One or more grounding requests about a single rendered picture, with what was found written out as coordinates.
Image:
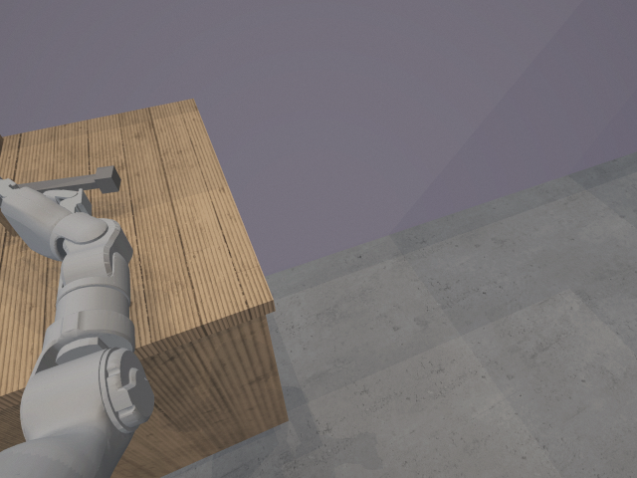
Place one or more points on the tap lever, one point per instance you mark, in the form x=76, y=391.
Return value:
x=106, y=179

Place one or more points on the robot left forearm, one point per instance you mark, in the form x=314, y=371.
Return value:
x=92, y=308

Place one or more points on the left robot hand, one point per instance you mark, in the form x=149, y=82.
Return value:
x=34, y=215

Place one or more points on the left robot upper arm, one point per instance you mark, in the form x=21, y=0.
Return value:
x=79, y=417

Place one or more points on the counter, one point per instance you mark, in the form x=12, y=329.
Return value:
x=198, y=295

